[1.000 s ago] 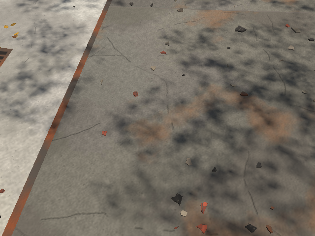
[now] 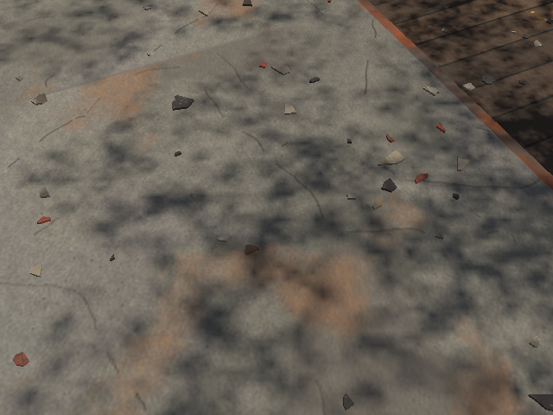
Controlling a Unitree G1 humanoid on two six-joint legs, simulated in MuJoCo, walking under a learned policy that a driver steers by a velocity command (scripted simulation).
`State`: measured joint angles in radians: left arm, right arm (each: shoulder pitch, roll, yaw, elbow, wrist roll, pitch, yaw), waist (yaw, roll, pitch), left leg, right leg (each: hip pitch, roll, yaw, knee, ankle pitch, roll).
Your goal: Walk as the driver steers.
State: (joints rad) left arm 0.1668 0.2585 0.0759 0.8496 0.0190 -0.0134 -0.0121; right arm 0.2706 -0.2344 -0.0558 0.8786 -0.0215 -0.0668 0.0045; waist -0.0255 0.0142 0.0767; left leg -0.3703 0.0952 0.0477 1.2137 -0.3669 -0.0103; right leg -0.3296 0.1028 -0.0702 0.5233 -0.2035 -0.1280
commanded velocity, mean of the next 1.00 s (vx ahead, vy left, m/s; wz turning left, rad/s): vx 0.38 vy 0.00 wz -0.05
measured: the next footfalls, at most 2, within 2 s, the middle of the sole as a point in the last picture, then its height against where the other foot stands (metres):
left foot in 0.44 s outside the picture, level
right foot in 0.90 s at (335, 355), level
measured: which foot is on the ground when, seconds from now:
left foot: up 0.00-0.42, down 0.44-0.90, up 0.92-1.00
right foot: down 0.00-0.46, up 0.48-0.88, down 0.90-1.00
